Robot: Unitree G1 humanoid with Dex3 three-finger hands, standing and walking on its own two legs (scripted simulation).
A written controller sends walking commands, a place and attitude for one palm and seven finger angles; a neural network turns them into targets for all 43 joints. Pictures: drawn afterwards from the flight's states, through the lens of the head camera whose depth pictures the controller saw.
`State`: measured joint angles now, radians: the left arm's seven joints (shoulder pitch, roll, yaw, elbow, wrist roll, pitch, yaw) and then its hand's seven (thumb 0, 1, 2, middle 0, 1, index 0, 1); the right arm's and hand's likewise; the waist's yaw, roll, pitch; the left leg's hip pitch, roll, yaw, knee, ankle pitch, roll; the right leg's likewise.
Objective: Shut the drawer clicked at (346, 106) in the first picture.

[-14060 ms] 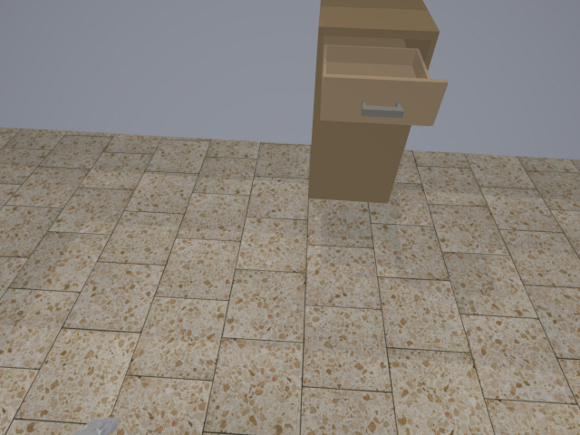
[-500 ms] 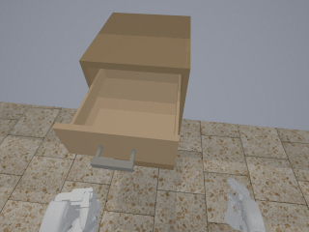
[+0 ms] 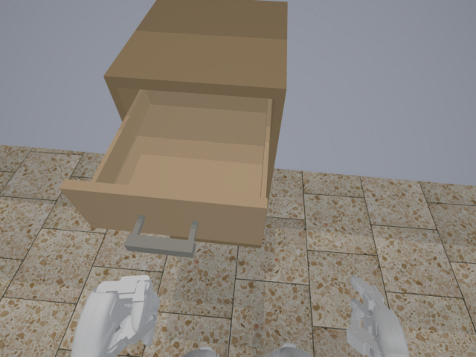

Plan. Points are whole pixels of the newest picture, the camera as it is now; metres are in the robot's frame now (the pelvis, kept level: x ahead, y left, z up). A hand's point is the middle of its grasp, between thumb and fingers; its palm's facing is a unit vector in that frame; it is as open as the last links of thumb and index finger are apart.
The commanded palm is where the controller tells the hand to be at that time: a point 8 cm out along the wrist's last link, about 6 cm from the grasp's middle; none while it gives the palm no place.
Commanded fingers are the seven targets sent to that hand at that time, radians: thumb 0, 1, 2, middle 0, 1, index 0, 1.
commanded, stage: bring the fist close to the handle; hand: left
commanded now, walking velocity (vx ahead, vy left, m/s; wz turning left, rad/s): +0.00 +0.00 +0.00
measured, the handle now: (164, 234) +0.32 +0.15 +0.00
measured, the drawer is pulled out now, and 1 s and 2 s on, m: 0.28 0.28 0.21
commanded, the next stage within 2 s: push the drawer shut in 0.98 s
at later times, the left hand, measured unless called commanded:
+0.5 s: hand (168, 298) +0.21 +0.12 +0.02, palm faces -0.06 -1.00 -0.03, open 3.3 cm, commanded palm +0.19 +0.18 +0.01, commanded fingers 0.00 0.90 0.90 -1.40 -1.60 -1.40 -1.60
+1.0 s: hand (169, 297) +0.22 +0.12 +0.00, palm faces -0.08 -1.00 -0.01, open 3.3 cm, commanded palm +0.20 +0.19 +0.01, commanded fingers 0.00 0.90 0.90 -1.40 -1.60 -1.40 -1.60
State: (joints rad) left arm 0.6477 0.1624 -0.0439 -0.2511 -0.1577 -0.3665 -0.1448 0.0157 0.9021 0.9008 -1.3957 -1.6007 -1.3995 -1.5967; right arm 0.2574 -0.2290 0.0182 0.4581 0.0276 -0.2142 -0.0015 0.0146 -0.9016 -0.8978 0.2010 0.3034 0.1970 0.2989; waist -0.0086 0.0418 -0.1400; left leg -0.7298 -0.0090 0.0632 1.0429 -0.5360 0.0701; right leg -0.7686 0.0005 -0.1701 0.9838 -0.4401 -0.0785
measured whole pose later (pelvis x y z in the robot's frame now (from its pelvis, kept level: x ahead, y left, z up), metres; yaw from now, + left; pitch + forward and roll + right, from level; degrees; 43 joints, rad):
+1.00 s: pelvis +0.00 +0.00 -0.03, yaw +0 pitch +20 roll -2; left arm 0.42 0.17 -0.03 -0.04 -0.16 -0.41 -0.13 0.02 0.90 0.90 -1.40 -1.60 -1.40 -1.60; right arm 0.23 -0.24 0.03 0.45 0.02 -0.14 0.01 0.01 -0.90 -0.90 0.20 0.30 0.20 0.30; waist -0.02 0.03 -0.18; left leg -0.96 0.00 0.06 1.21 -0.59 0.07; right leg -1.00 -0.01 -0.18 1.15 -0.50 -0.09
